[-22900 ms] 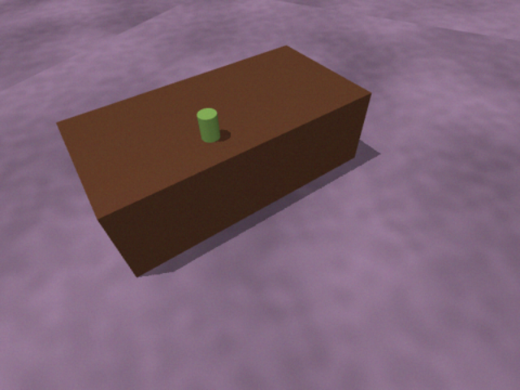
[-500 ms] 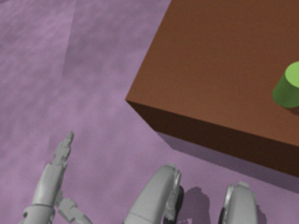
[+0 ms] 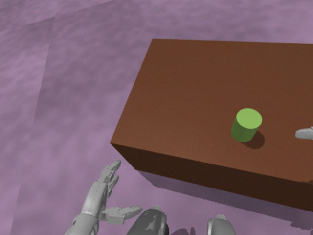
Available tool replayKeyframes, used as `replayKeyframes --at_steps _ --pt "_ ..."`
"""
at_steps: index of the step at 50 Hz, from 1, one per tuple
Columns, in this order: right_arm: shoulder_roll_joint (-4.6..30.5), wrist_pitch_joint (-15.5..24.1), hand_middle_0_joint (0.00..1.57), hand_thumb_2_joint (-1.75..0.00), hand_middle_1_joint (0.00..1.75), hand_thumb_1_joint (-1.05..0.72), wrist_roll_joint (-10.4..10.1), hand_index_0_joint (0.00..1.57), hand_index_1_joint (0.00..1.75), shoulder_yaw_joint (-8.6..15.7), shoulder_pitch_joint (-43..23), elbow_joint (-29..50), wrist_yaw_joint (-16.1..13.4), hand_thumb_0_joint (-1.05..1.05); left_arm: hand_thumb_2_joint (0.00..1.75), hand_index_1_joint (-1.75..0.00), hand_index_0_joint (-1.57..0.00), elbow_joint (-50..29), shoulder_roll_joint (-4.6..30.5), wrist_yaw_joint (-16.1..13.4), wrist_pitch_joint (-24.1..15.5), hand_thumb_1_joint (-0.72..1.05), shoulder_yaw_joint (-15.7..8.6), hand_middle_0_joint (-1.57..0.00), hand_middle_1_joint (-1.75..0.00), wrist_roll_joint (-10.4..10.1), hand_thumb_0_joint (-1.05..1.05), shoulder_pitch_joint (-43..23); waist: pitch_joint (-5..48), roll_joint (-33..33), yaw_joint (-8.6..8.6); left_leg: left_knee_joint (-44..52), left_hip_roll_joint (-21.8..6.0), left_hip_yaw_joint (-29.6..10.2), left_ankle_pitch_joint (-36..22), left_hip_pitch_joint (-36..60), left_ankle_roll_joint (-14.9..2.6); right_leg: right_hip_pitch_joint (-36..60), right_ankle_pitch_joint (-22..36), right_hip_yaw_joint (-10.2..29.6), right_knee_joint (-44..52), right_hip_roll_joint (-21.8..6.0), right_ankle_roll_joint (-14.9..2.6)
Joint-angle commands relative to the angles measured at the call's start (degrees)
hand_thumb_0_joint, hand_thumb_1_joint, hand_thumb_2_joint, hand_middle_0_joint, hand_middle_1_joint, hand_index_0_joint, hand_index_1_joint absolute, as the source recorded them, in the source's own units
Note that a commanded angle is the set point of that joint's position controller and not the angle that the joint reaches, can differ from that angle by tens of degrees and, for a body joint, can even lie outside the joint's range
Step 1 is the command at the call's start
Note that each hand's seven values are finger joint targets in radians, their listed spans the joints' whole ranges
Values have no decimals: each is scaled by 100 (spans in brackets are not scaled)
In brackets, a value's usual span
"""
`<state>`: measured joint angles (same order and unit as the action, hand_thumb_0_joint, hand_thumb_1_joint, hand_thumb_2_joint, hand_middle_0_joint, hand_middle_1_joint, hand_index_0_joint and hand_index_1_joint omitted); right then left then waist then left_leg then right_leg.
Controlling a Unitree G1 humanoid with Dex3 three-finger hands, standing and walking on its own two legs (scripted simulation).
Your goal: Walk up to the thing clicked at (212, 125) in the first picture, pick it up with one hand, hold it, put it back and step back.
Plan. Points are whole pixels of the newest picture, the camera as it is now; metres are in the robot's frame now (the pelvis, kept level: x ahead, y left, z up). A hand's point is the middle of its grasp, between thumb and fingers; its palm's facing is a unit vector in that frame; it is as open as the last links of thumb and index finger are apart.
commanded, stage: home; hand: right
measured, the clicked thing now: (245, 126) +0.52 -0.18 -0.21
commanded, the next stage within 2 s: none
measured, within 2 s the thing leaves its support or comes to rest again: neither
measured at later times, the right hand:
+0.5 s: hand (281, 206) +0.23 -0.19 -0.01, palm faces +0.18 +0.95 -0.25, open 17.3 cm
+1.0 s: hand out of the picture +0.17 -0.15 -0.01, palm faces +0.17 +0.95 -0.27, open 17.5 cm
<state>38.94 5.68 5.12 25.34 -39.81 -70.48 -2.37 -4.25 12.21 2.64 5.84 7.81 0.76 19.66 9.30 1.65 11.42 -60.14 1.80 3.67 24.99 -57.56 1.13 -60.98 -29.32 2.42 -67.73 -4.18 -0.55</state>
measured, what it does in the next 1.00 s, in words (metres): stands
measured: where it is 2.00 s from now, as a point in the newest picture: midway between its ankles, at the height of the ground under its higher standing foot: outside the picture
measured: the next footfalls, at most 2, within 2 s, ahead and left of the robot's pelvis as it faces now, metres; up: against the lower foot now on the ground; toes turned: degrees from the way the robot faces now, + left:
none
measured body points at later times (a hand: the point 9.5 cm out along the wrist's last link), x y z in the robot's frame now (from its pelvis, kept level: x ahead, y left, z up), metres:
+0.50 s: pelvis +0.03 +0.01 +0.05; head +0.05 +0.00 +0.50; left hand +0.20 +0.22 +0.00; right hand +0.22 -0.24 +0.00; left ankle +0.03 +0.14 -0.65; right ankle +0.02 -0.10 -0.65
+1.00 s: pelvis +0.01 +0.04 +0.04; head +0.02 +0.04 +0.49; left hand +0.17 +0.28 -0.03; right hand +0.16 -0.20 +0.01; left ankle +0.03 +0.14 -0.65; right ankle +0.02 -0.10 -0.65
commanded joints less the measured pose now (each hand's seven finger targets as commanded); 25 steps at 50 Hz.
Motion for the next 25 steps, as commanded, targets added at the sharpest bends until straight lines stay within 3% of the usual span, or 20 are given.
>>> replayKeyframes --at_steps 1,2,4,5,6,8,9,10,11,13,15,16,19,20,23,24,25 --pt "520 -269 5 -5 5 55 -299 5 5 -458 53 1815 -31 0 71 -24 -16 -504 1312 -223 -24 56 -1316 -17 -24 -212 0 1264 1906 743 109 814 273 202 -1800 1229 -250 2873 2930 85 1366 128 87" --pt "417 -359 5 -5 5 56 -352 5 5 -588 -54 2289 -29 0 73 -25 -17 -135 1101 -215 19 61 -1107 -17 -25 -254 0 1068 1755 802 -78 848 235 152 -1721 1190 -255 2864 2842 51 1445 135 56" --pt "122 -458 6 -7 6 53 -433 6 6 -847 -244 2900 -76 0 82 -27 -19 136 944 -234 -26 76 -991 -19 -27 -288 0 530 1458 950 -204 901 160 102 -1426 1180 -294 2802 2341 3 1668 142 66" --pt "78 -444 6 -8 6 52 -466 6 6 -852 -96 3359 -117 0 85 -28 -19 57 944 -262 -85 81 -965 -19 -28 -306 0 325 1549 1067 -379 943 138 96 -1375 1346 -318 2971 2357 11 1818 135 99" --pt "233 -427 6 -8 6 51 -466 6 6 -806 114 3800 -152 0 89 -29 -20 -23 1002 -294 -131 87 -1088 -20 -29 -337 0 337 1749 1178 -460 1026 122 89 -1321 1519 -331 3260 2281 -18 1936 147 112" --pt "-394 -452 6 -7 6 52 -527 6 6 -1103 881 3751 -206 0 90 -30 -20 133 926 -334 -162 90 -973 -20 -30 -326 0 331 1446 974 -478 1135 98 100 -1285 1689 -335 3287 2283 8 2054 143 171" --pt "-575 -404 6 -7 6 52 -567 6 6 -1172 1115 4130 -239 0 90 -30 -20 -232 773 -353 -198 89 -739 -20 -30 -313 0 -6 1684 896 -592 1202 87 104 -1383 1971 -329 3460 2408 36 2113 141 194" --pt "-521 -327 6 -7 6 52 -599 6 6 -1136 1243 4672 -290 0 89 -30 -20 -495 675 -398 -229 88 -626 -20 -29 -344 0 -300 2017 923 -773 1249 78 91 -1458 2290 -342 3623 2400 -2 2165 180 194" --pt "-609 -295 6 -8 6 51 -624 6 6 -1150 1596 4809 -337 0 90 -30 -20 -339 547 -443 -218 89 -532 -20 -29 -330 0 -244 1894 949 -872 1310 45 68 -1488 2474 -339 3595 2396 -49 2184 209 207" --pt "-1127 -281 5 -5 5 57 -713 5 5 -1392 2475 5113 -373 0 90 -30 -20 -92 406 -514 -185 89 -476 -20 -29 -319 0 -205 1741 846 -967 1376 11 37 -1660 2770 -328 3601 2556 -109 2221 257 198" --pt "-1179 -327 6 -8 6 51 -727 6 6 -1412 3223 5308 -436 0 90 -30 -20 232 575 -601 -131 90 -638 -20 -29 -300 0 13 1545 753 -1006 1429 -32 -17 -1752 2851 -311 3594 2673 -148 2255 268 188" --pt "-1078 -327 6 -7 6 52 -747 6 6 -1418 3169 5775 -463 0 90 -30 -20 250 651 -630 -95 90 -727 -20 -29 -289 0 13 1460 816 -1018 1492 -49 -36 -1658 2867 -313 3560 2510 -165 2315 271 187" --pt "-1641 -446 5 -5 5 56 -759 5 5 -1779 4474 5671 -467 0 90 -30 -20 445 809 -700 -53 90 -1062 -20 -29 -279 0 130 858 412 -985 1585 -38 23 -1563 2859 -284 3392 2312 -200 2489 278 147" --pt "-1536 -446 5 -5 5 56 -762 5 5 -1770 4284 6047 -476 0 90 -30 -20 510 766 -719 -43 90 -1039 -20 -29 -287 0 176 773 361 -965 1639 -53 3 -1567 2879 -266 3377 2232 -230 2493 279 118" --pt "-2185 -588 5 -6 6 54 -800 5 6 -2308 5384 6262 -366 0 90 -30 -20 401 749 -717 -68 90 -1114 -20 -29 -302 0 239 337 -73 -901 1755 -53 28 -1492 2803 -217 3248 2032 -276 2517 312 55" --pt "-2179 -619 5 -6 5 55 -800 5 5 -2319 5465 6457 -349 0 90 -30 -20 368 724 -717 -93 90 -1102 -20 -29 -319 0 194 281 -224 -928 1784 -59 24 -1426 2806 -201 3204 1926 -281 2524 319 31" --pt "-1879 -655 5 -2 4 61 -767 5 4 -1934 5558 6759 -476 0 90 -30 -20 1704 595 -762 -108 90 -803 -20 -30 -369 0 -119 214 -57 -1008 1730 -15 12 -1495 2787 -196 3167 1926 -176 2397 303 1"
